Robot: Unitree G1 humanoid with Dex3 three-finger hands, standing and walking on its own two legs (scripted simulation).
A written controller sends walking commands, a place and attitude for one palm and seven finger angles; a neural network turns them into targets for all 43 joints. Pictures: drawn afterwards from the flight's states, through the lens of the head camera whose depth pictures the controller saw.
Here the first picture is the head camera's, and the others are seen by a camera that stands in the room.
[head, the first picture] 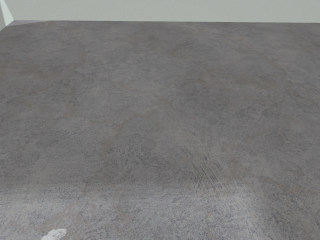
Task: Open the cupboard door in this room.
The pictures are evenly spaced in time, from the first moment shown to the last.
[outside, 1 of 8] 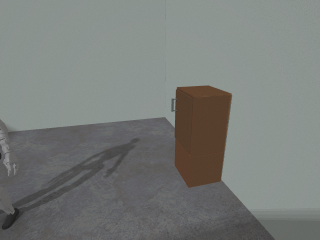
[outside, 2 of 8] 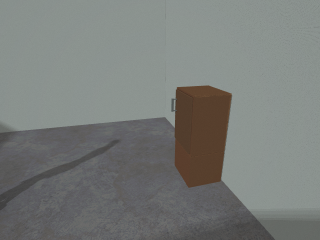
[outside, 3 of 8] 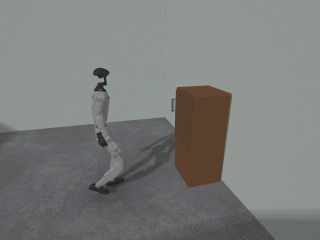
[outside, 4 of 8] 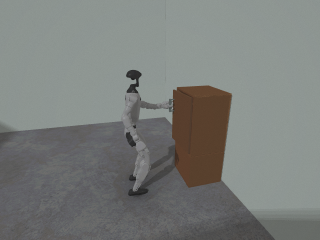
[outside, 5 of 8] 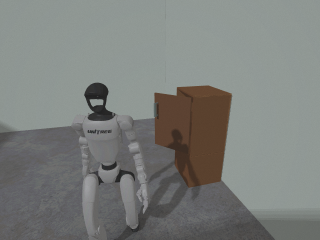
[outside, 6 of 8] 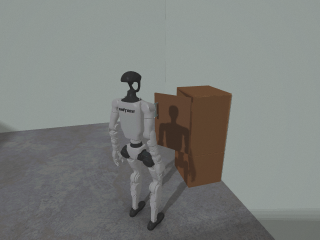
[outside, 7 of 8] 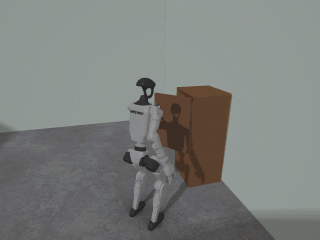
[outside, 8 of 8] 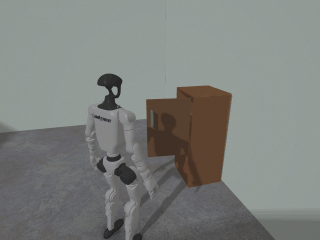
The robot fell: no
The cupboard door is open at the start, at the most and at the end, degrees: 0 84 83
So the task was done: yes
